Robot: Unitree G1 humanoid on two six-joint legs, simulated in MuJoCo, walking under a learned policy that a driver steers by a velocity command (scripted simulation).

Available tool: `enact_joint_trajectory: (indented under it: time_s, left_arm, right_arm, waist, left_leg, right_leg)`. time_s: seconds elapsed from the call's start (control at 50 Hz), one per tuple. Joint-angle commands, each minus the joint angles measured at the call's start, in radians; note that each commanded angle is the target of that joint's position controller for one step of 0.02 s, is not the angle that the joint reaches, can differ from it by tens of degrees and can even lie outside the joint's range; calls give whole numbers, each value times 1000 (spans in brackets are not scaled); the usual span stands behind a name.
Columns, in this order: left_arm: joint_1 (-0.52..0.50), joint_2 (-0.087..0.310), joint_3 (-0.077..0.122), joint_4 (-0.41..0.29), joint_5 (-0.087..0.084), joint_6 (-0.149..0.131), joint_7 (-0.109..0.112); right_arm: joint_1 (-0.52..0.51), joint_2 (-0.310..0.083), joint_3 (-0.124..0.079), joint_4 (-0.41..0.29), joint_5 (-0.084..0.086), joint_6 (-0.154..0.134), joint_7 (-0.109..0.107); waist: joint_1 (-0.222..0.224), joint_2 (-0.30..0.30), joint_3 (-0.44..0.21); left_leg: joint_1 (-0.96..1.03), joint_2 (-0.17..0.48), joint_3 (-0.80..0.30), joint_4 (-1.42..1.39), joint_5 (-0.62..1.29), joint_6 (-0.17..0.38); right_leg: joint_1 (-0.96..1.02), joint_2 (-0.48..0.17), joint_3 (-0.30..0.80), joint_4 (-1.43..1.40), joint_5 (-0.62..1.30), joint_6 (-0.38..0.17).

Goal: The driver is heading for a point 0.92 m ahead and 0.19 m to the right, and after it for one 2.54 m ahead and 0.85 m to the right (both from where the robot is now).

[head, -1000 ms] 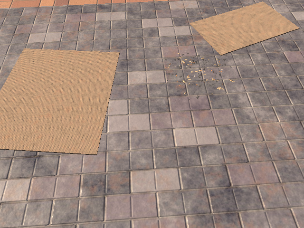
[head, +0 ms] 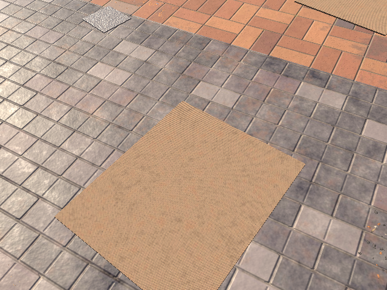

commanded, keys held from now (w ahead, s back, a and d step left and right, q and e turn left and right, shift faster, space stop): w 0.34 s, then w+e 0.66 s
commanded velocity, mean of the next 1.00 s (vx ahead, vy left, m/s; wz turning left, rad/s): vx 0.50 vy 0.00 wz -0.19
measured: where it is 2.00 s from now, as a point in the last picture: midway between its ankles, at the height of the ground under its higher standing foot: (270, 163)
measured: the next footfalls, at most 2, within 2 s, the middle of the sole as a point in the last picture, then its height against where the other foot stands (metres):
left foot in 0.16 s outside the picture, level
right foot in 0.72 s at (235, 275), level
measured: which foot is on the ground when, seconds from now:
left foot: up 0.00-0.14, down 0.16-0.70, up 0.72-1.00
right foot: down 0.00-0.16, up 0.18-0.70, down 0.72-1.00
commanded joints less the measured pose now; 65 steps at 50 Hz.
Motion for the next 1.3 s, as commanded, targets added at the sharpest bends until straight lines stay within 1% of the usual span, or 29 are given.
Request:
enact_joint_trajectory:
  time_s: [0.02,0.1,0.14,0.16,0.18,0.2,0.22,0.24,0.26,0.3,0.46,0.6,0.66,0.7,0.72,0.74,0.76,0.78,0.82,0.86,0.92,1.12,1.16,1.2,1.22,1.24,1.26,1.28,1.3]
  left_arm:
    - [-20,128,22,-42,-5,-14,0]
    - [47,163,29,9,-5,8,6]
    - [49,170,27,27,-10,22,9]
    - [56,147,18,24,-12,24,10]
    - [61,74,-4,-32,-25,21,4]
    - [107,63,0,-46,-20,24,1]
    - [2,138,24,-49,-3,33,8]
    - [-41,112,18,-62,-10,26,1]
    - [-43,95,15,-51,-12,25,-2]
    - [6,74,13,-19,11,50,-11]
    - [-205,50,15,-69,3,72,-28]
    - [-389,31,-5,-141,13,60,-41]
    - [-322,50,4,-135,14,59,-34]
    - [-113,91,29,-76,21,50,-25]
    - [47,156,56,-34,35,46,-14]
    - [71,283,93,-41,32,54,0]
    - [52,263,89,-40,-12,64,-5]
    - [-15,243,84,-41,-17,68,0]
    - [-96,152,62,-45,-15,64,5]
    - [-124,123,49,-48,-22,51,9]
    - [-88,163,59,-43,-22,33,7]
    - [53,188,68,-44,-6,45,15]
    - [19,204,72,-62,-1,44,22]
    - [-42,223,76,-82,0,39,20]
    - [-50,206,71,-84,-8,32,12]
    - [-39,125,47,-116,-19,22,5]
    - [73,74,37,-148,-39,26,5]
    - [68,152,43,-107,-6,46,15]
    - [2,160,47,-104,2,52,6]
  right_arm:
    - [-100,-6,18,-84,0,-17,11]
    - [-134,-29,18,-95,-7,-26,-2]
    - [17,-44,7,-42,-16,-41,-15]
    - [178,-83,-10,18,-29,-51,-27]
    - [335,-180,-35,38,-47,-56,-44]
    - [350,-247,-53,45,-11,-45,-53]
    - [292,-203,-47,50,21,-41,-57]
    - [220,-143,-30,49,23,-46,-57]
    - [169,-94,-17,48,21,-53,-52]
    - [127,-49,-4,57,26,-65,-53]
    - [247,-60,-8,139,22,-94,-59]
    - [319,-69,-2,197,17,-94,-82]
    - [300,-108,-8,206,12,-85,-93]
    - [283,-135,-15,199,9,-67,-96]
    - [261,-133,-13,174,14,-67,-94]
    - [316,-29,7,113,34,-77,-70]
    - [214,-94,-8,91,19,-89,-65]
    - [142,-82,-3,58,24,-102,-59]
    - [134,-70,0,58,17,-103,-60]
    - [165,-52,3,57,-8,-61,-57]
    - [123,-34,8,30,-12,-31,-49]
    - [-203,-53,21,-96,10,-46,-38]
    - [-164,-76,15,-98,13,-55,-40]
    - [-8,-113,0,-55,15,-67,-52]
    - [120,-147,-14,-24,6,-81,-64]
    - [284,-225,-32,-20,-16,-87,-82]
    - [248,-300,-50,-26,-22,-71,-84]
    - [185,-209,-39,-35,-8,-58,-78]
    - [128,-120,-18,-49,1,-56,-74]
  waist:
    - [-18,-144,40]
    - [-17,-146,44]
    - [-94,-127,-40]
    - [-151,-91,-143]
    - [-200,70,-291]
    - [-165,198,-348]
    - [-160,64,-219]
    - [-120,45,-100]
    - [-83,16,-50]
    - [-28,34,-21]
    - [-56,5,65]
    - [-101,0,103]
    - [-57,36,39]
    - [33,37,-85]
    - [109,-18,-173]
    - [56,-270,-279]
    - [71,-157,-315]
    - [43,-110,-161]
    - [-31,-8,-20]
    - [-77,-41,-20]
    - [-78,-67,-16]
    - [44,-119,11]
    - [11,-130,5]
    - [-68,-127,-42]
    - [-134,-63,-112]
    - [-186,63,-272]
    - [-97,299,-314]
    - [-72,131,-201]
    - [-73,14,-93]
  left_leg:
    - [86,-3,82,-177,62,1]
    - [151,-21,126,-295,-45,49]
    - [366,-78,153,-400,-54,88]
    - [600,-56,115,-406,-51,116]
    - [894,227,-227,-435,-168,191]
    - [978,410,-620,-574,-100,285]
    - [890,346,-504,-571,-71,263]
    - [755,297,-363,-592,7,233]
    - [651,243,-268,-629,67,193]
    - [533,176,-154,-684,128,155]
    - [565,162,26,-781,200,145]
    - [715,190,160,-728,428,104]
    - [792,202,210,-533,871,80]
    - [747,194,241,-201,931,67]
    - [551,167,249,71,678,45]
    - [113,-34,243,493,-136,-13]
    - [-37,-84,21,606,-360,-8]
    - [-107,-14,-12,564,-263,-2]
    - [-19,48,1,397,-189,-16]
    - [84,66,5,302,-190,-48]
    - [76,66,38,185,-140,-84]
    - [23,3,35,-240,79,-89]
    - [125,-12,16,-312,33,-68]
    - [364,-53,28,-380,-36,-38]
    - [551,-17,0,-442,-32,-9]
    - [775,226,-238,-480,-261,42]
    - [910,421,-695,-624,-354,141]
    - [800,401,-693,-621,-462,151]
    - [679,348,-526,-630,-412,130]
  right_leg:
    - [-75,-227,88,-122,336,-123]
    - [45,-276,96,-41,498,-119]
    - [59,-248,49,184,736,-97]
    - [-42,-208,20,379,653,-77]
    - [-310,-137,-13,715,260,-41]
    - [-556,13,57,961,-329,-21]
    - [-642,-46,164,1011,-259,-33]
    - [-643,-79,171,973,-171,-40]
    - [-592,-106,169,905,-118,-38]
    - [-492,-122,162,841,-73,-17]
    - [-645,-96,193,659,168,9]
    - [-602,-55,71,386,213,-51]
    - [-473,26,2,349,72,-112]
    - [-228,91,-1,280,24,-165]
    - [26,0,149,233,-2,-221]
    - [349,-309,676,191,19,-395]
    - [377,-346,899,62,62,-419]
    - [256,-323,732,41,99,-383]
    - [13,-238,554,2,268,-300]
    - [-102,-170,456,-25,343,-271]
    - [-153,-126,411,-49,366,-268]
    - [12,-122,487,33,407,-201]
    - [3,-136,523,76,426,-173]
    - [-62,-113,532,197,510,-134]
    - [-119,-44,482,382,488,-109]
    - [-229,24,383,669,235,-83]
    - [-524,160,277,873,-351,-61]
    - [-603,55,279,974,-284,-69]
    - [-593,19,270,967,-184,-65]
Over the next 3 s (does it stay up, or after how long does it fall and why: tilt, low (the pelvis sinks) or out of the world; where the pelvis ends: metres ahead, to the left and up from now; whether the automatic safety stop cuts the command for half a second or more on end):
stays up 1.14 -0.44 0.00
